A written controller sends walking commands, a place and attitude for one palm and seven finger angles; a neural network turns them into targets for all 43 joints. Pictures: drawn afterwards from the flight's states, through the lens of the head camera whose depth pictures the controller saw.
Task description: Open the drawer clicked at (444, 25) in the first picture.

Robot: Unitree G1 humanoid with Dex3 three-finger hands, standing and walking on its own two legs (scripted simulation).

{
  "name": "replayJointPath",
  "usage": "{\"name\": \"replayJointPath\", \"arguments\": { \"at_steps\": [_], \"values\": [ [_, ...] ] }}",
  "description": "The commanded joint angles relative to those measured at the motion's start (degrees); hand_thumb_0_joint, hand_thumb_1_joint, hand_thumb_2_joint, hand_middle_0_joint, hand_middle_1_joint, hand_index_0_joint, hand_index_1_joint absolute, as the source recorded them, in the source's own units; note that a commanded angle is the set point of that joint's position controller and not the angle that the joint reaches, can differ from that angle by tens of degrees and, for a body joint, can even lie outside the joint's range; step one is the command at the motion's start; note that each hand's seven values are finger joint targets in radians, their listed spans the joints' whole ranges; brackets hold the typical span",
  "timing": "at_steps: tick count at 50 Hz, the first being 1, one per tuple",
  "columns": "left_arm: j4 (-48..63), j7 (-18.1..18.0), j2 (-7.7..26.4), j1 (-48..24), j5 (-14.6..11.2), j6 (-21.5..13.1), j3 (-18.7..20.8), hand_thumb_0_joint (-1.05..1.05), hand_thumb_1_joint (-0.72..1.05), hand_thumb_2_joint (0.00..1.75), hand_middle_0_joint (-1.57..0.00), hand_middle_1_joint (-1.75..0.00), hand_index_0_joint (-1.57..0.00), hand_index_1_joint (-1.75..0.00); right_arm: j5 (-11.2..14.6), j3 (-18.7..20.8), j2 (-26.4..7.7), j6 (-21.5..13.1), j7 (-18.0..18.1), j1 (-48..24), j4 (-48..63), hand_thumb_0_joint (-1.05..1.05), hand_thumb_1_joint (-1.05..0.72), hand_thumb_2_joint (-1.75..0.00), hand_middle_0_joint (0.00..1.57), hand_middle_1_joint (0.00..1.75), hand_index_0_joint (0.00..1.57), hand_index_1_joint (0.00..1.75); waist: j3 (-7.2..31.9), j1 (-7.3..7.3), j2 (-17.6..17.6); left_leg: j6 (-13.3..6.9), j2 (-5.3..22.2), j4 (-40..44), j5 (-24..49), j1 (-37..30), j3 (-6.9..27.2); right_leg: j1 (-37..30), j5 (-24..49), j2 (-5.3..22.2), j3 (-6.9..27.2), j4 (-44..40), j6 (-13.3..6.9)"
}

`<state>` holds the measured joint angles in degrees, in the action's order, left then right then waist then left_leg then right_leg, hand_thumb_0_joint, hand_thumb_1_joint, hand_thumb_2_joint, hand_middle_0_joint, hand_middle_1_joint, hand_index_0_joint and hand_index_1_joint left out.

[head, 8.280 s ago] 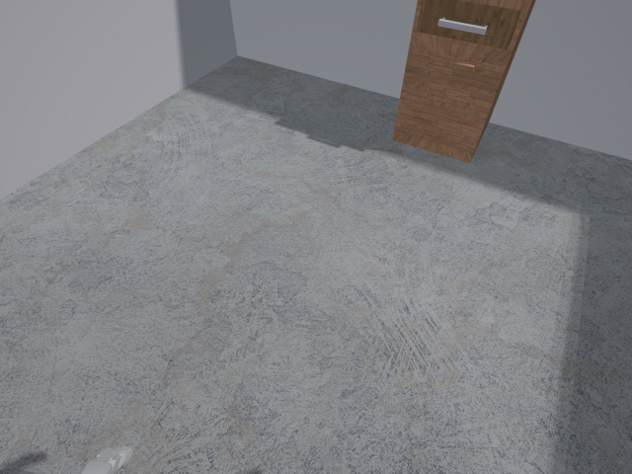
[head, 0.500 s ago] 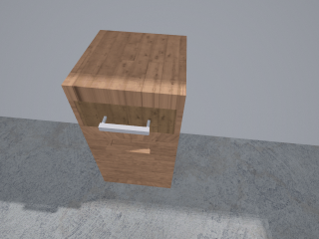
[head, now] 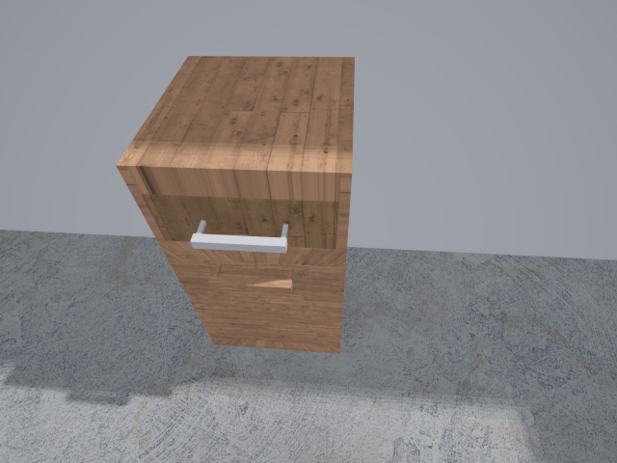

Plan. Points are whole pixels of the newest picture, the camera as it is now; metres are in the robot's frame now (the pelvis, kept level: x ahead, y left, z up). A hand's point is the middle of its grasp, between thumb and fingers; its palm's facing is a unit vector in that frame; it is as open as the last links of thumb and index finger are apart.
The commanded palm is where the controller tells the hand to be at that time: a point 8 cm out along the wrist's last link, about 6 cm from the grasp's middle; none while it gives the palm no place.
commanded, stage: come to a stop and stand still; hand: left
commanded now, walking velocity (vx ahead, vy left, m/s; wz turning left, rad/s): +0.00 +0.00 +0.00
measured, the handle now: (241, 235) +0.55 +0.18 -0.11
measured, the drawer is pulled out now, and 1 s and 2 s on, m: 0.00 0.00 0.00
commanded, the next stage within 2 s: look again from close up in 0.54 s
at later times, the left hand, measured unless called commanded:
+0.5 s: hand out of the picture -0.10 +0.16 -0.17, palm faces +0.07 -0.99 -0.13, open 7.4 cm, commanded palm none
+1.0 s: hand out of the picture +0.03 +0.22 -0.16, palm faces +0.03 -0.97 -0.25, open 7.4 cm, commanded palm none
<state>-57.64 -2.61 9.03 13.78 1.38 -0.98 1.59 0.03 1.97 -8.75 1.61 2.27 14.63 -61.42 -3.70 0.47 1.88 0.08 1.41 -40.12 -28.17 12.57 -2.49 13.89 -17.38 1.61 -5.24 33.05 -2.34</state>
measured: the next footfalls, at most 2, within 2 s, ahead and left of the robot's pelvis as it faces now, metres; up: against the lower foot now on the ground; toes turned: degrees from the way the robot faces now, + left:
none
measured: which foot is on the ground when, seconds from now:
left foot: down 0.00-1.00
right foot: down 0.00-1.00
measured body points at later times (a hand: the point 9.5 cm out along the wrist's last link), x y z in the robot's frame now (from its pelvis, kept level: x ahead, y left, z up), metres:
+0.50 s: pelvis -0.04 +0.01 +0.01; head -0.03 +0.02 +0.46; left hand -0.10 +0.21 -0.15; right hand -0.08 -0.19 -0.15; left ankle -0.02 +0.13 -0.73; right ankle +0.01 -0.09 -0.73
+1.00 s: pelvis +0.00 +0.04 +0.01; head -0.01 +0.01 +0.45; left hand +0.02 +0.27 -0.14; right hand -0.01 -0.17 -0.17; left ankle -0.02 +0.13 -0.73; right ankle +0.01 -0.09 -0.73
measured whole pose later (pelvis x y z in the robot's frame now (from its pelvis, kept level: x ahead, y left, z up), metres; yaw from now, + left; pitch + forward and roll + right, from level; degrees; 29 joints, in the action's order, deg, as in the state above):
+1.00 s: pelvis +0.00 +0.04 +0.01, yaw +0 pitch -1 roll +0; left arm -62.2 -2.6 8.0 17.3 0.8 -1.9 -0.1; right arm -0.7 -0.9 -8.4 -2.0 1.6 20.6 -61.5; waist 2.2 0.8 3.0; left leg -2.4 -1.7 -26.9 -16.8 9.4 -3.6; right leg 12.9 -15.1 2.9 -2.8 28.9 0.9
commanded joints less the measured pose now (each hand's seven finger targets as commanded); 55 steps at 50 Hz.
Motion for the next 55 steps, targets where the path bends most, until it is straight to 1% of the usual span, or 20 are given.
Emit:
{"name": "replayJointPath", "arguments": {
  "at_steps": [1, 3, 4, 5, 6, 8, 10, 17, 22, 27, 31, 32, 33, 34, 36, 38, 39, 43, 48, 55],
  "values": [
    [1.82, 0.17, 6.84, 2.94, -0.17, 0.15, 0.84, 0.0, 0.9, 0.9, -0.2, -0.3, -0.2, -0.3, -0.1, -0.55, -0.09, -0.62, -0.82, 5.27, 0.99, 0.0, -0.9, -0.9, 0.2, 0.3, 0.2, 0.3, 2.57, 0.18, -11.3, -0.02, 0.05, 4.11, 4.1, 0.84, -0.4, -1.78, 24.56, 11.32, 10.61, -13.12, -6.85],
    [1.8, 0.41, 6.63, 1.85, -0.69, 0.51, 0.9, 0.0, 0.9, 0.9, -0.2, -0.3, -0.2, -0.3, -0.29, -0.9, -0.2, -1.1, -0.82, 7.72, -0.82, 0.0, -0.9, -0.9, 0.2, 0.3, 0.2, 0.3, 1.21, 1.3, -9.12, -0.17, 0.3, 14.49, 13.54, -5.2, -0.5, 3.42, 10.47, 8.89, 9.54, -12.95, -4.22],
    [1.56, 0.57, 5.18, 2.22, -1.0, 0.69, 0.74, 0.0, 0.9, 0.9, -0.2, -0.3, -0.2, -0.3, -0.53, -1.02, -1.14, -1.57, -0.68, 8.02, -1.2, 0.0, -0.9, -0.9, 0.2, 0.3, 0.2, 0.3, -0.32, 0.94, -4.69, -0.61, 1.55, 17.87, 15.87, -5.87, 1.6, 5.14, 5.45, 6.41, 8.84, -11.89, -2.62],
    [1.46, 0.79, 3.97, 3.03, -1.24, 0.98, 0.53, 0.0, 0.9, 0.9, -0.2, -0.3, -0.2, -0.3, -0.91, -1.02, -2.56, -1.98, -0.53, 6.96, -0.84, 0.0, -0.9, -0.9, 0.2, 0.3, 0.2, 0.3, -2.22, -0.23, 1.07, -1.97, 5.11, 20.91, 15.73, -1.63, 6.24, 4.66, 1.4, 3.39, 7.52, -11.57, -0.78],
    [1.42, 0.88, 3.05, 4.33, -1.04, 1.11, 0.36, 0.0, 0.9, 0.9, -0.2, -0.3, -0.2, -0.3, -1.12, -0.95, -3.84, -2.15, -0.55, 5.69, -0.23, 0.0, -0.9, -0.9, 0.2, 0.3, 0.2, 0.3, -3.69, -1.38, 3.83, -3.06, 7.88, 23.99, 10.99, 4.47, 9.16, 1.07, 0.54, 1.94, 6.28, -11.31, 0.19],
    [-0.02, 0.9, 3.16, 5.56, -0.48, 1.32, 0.25, 0.0, 0.9, 0.9, -0.2, -0.3, -0.2, -0.3, -1.12, -1.1, -3.85, -1.9, -0.95, 2.35, 0.21, 0.0, -0.9, -0.9, 0.2, 0.3, 0.2, 0.3, -6.96, -2.66, 6.11, -2.41, 6.56, 28.04, -1.96, 13.08, 8.94, -3.96, -0.06, 1.93, 5.83, -11.11, 0.61],
    [-1.25, 1.13, 3.16, 8.05, -0.33, 1.1, 0.05, 0.0, 0.9, 0.9, -0.2, -0.3, -0.2, -0.3, -1.12, -1.22, -3.76, -1.8, -0.88, 3.09, 0.54, 0.0, -0.9, -0.9, 0.2, 0.3, 0.2, 0.3, -6.99, -2.85, 3.32, -2.07, 5.08, 27.39, -3.23, 12.89, 7.28, -4.1, -1.8, 2.2, 6.83, -12.94, 0.58],
    [-2.4, 1.08, 2.63, 9.56, -0.37, 0.49, -0.05, 0.0, 0.9, 0.9, -0.2, -0.3, -0.2, -0.3, -1.22, -1.21, -2.77, -1.44, -0.86, 8.97, -0.44, 0.0, -0.9, -0.9, 0.2, 0.3, 0.2, 0.3, -2.95, -0.9, -3.29, -2.15, 2.96, 23.26, 0.77, 7.03, 5.43, 0.65, -9.67, 3.34, 8.25, -17.45, 1.0],
    [-3.46, 0.98, 1.14, 11.24, -0.53, 0.03, -0.27, 0.0, 0.9, 0.9, -0.2, -0.3, -0.2, -0.3, -1.15, -1.54, -1.79, -1.88, -0.66, 10.76, -1.06, 0.0, -0.9, -0.9, 0.2, 0.3, 0.2, 0.3, -1.22, -0.54, -2.1, -2.24, 3.17, 22.74, 3.17, 5.96, 5.59, 0.87, -6.99, 3.32, 8.21, -16.27, 0.6],
    [-4.83, 0.87, 0.0, 13.04, -0.3, 0.04, -0.53, 0.0, 0.9, 0.9, -0.2, -0.3, -0.2, -0.3, -1.12, -1.68, -1.16, -1.86, -0.51, 11.39, -1.4, 0.0, -0.9, -0.9, 0.2, 0.3, 0.2, 0.3, -4.2, -0.98, -2.35, -2.2, 3.08, 22.98, 0.97, 8.86, 5.98, 2.21, -8.47, 3.02, 8.49, -15.62, 0.47],
    [-5.53, 0.79, -0.57, 14.16, -0.46, -0.25, -0.83, 0.0, 0.9, 0.9, -0.2, -0.3, -0.2, -0.3, -0.97, -1.91, -0.4, -2.22, -0.36, 12.11, -1.65, 0.0, -0.9, -0.9, 0.2, 0.3, 0.2, 0.3, -3.6, -1.04, -2.37, -2.25, 3.0, 22.25, 4.02, 7.81, 5.88, 1.88, -5.41, 3.14, 8.51, -14.71, 0.17],
    [-6.86, -1.4, 3.26, 15.48, 0.49, -1.13, -1.53, 0.0, 0.9, 0.9, -0.2, -0.3, -0.2, -0.3, -0.87, -1.36, -4.42, -2.52, -1.38, 1.12, 2.55, 0.0, -0.9, -0.9, 0.2, 0.3, 0.2, 0.3, -6.39, -4.02, 1.47, 0.85, 2.68, 10.51, 7.72, 9.43, 0.17, 4.35, 2.68, 5.96, 9.31, -13.46, 0.55],
    [-4.38, -0.87, 5.96, 12.52, -0.05, -1.19, -0.74, 0.0, 0.9, 0.9, -0.2, -0.3, -0.2, -0.3, -0.87, -1.35, -0.72, -1.78, -1.53, 5.24, 4.23, 0.0, -0.9, -0.9, 0.2, 0.3, 0.2, 0.3, 0.73, 0.38, -0.05, 0.29, -0.37, 7.05, 6.4, 4.62, 1.56, 7.28, -12.71, 9.12, 14.9, -17.31, -1.4],
    [-2.99, -0.58, 6.02, 10.13, 0.03, -1.25, -0.04, 0.0, 0.9, 0.9, -0.2, -0.3, -0.2, -0.3, -1.09, -1.31, -0.16, -2.16, -1.45, 9.44, 3.4, 0.0, -0.9, -0.9, 0.2, 0.3, 0.2, 0.3, 2.49, 2.08, 0.36, -0.57, -0.07, 8.15, 9.07, 1.05, 1.65, 10.06, -15.16, 9.5, 14.03, -16.16, -2.44],
    [-3.15, -0.34, 4.7, 9.34, -0.26, -1.63, -0.44, 0.0, 0.9, 0.9, -0.2, -0.3, -0.2, -0.3, -1.02, -1.74, -0.62, -3.06, -1.55, 13.17, 2.66, 0.0, -0.9, -0.9, 0.2, 0.3, 0.2, 0.3, 5.3, 2.32, 2.06, -1.36, 2.01, 12.93, 12.4, -0.04, 3.85, 7.09, -7.19, 5.59, 8.56, -10.13, -1.7],
    [-3.63, -0.03, 1.61, 10.44, -0.35, -1.36, -0.96, 0.0, 0.9, 0.9, -0.2, -0.3, -0.2, -0.3, -0.89, -1.71, -1.83, -3.72, -1.18, 10.92, 3.18, 0.0, -0.9, -0.9, 0.2, 0.3, 0.2, 0.3, 2.08, 0.49, 3.56, -2.85, 4.97, 18.59, 11.23, 6.58, 8.2, 2.39, -0.83, 3.08, 5.95, -7.17, -0.69],
    [-3.98, 0.09, 1.1, 10.89, -0.33, -1.33, -1.2, 0.0, 0.9, 0.9, -0.2, -0.3, -0.2, -0.3, -0.77, -1.7, -2.33, -3.89, -1.03, 9.88, 3.54, 0.0, -0.9, -0.9, 0.2, 0.3, 0.2, 0.3, 0.88, -0.14, 2.35, -3.17, 5.29, 19.9, 11.22, 8.12, 8.79, 0.38, 2.28, 2.8, 5.6, -6.66, -0.51],
    [-4.25, 0.31, 1.04, 10.07, -0.52, -1.21, -1.42, 0.0, 0.9, 0.9, -0.2, -0.3, -0.2, -0.3, -0.72, -2.12, -3.19, -4.24, -0.8, 9.7, 3.01, 0.0, -0.9, -0.9, 0.2, 0.3, 0.2, 0.3, -2.78, -0.54, -3.31, -3.09, 4.44, 20.92, 15.5, 8.27, 7.33, -1.24, 7.01, 3.46, 5.93, -7.62, -0.16],
    [-3.79, 0.17, 2.35, 8.81, -0.8, -1.04, -1.2, 0.0, 0.9, 0.9, -0.2, -0.3, -0.2, -0.3, -0.91, -2.6, -3.97, -4.44, -0.63, 10.27, 1.44, 0.0, -0.9, -0.9, 0.2, 0.3, 0.2, 0.3, -2.42, -0.6, -2.49, -2.78, 4.11, 20.67, 24.09, 4.47, 5.87, -2.86, 11.49, 4.03, 5.92, -7.73, 0.08],
    [-3.2, 0.21, 3.71, 7.33, -0.92, -0.85, -0.82, 0.0, 0.9, 0.9, -0.2, -0.3, -0.2, -0.3, -0.96, -2.72, -4.86, -4.33, -0.52, 8.8, 0.5, 0.0, -0.9, -0.9, 0.2, 0.3, 0.2, 0.3, 0.8, -0.72, -2.58, -2.47, 3.97, 20.21, 27.88, 0.51, 4.93, -5.45, 15.08, 4.71, 5.89, -8.02, 0.31]
  ]
}}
